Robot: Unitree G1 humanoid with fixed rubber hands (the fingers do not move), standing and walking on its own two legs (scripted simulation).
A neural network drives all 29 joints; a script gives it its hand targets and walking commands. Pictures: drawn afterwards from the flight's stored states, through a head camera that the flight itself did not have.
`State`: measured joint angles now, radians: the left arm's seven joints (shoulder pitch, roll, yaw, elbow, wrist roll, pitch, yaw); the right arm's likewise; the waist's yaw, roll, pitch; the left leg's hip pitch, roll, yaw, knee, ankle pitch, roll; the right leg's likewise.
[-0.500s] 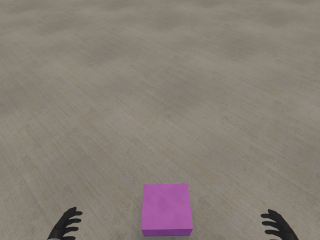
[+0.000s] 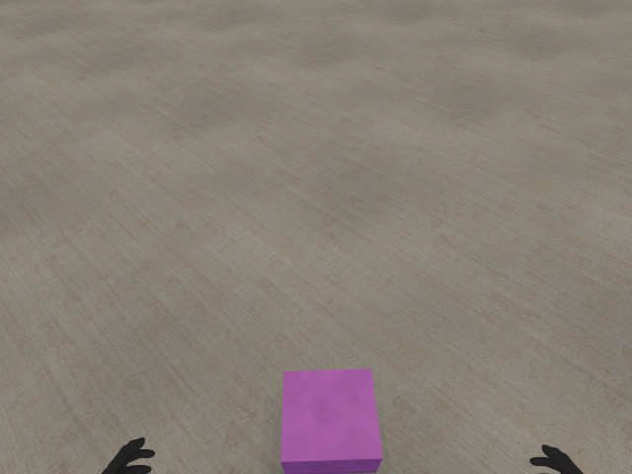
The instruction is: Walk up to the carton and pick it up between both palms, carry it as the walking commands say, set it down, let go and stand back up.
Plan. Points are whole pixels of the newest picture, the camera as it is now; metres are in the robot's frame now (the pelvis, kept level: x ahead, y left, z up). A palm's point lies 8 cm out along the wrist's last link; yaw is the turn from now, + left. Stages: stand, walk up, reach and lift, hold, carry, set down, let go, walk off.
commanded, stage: stand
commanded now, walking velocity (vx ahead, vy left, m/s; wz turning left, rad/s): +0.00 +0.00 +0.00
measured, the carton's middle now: (329, 421) +0.38 +0.01 -0.70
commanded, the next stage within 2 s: none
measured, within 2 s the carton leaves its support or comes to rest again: neither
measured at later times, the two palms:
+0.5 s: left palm out of the picture +0.08 +0.31 -0.10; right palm out of the picture +0.08 -0.31 -0.10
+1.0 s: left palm out of the picture +0.07 +0.31 -0.10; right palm out of the picture +0.07 -0.31 -0.10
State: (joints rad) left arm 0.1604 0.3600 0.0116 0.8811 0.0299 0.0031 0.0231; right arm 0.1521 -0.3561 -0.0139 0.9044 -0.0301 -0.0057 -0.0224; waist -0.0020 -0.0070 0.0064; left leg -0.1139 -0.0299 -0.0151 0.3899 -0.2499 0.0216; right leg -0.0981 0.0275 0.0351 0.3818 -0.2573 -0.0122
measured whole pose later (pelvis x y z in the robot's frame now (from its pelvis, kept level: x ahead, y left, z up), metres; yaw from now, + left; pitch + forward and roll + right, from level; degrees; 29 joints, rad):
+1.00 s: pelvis -0.02 +0.00 +0.00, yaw +0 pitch -2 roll +0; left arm 0.13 0.39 0.00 1.03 0.02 -0.01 0.01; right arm 0.12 -0.39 0.00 1.04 -0.02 -0.01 -0.02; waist 0.00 0.00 0.02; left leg -0.10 -0.03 -0.03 0.33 -0.19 0.02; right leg -0.08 0.03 0.03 0.32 -0.20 -0.01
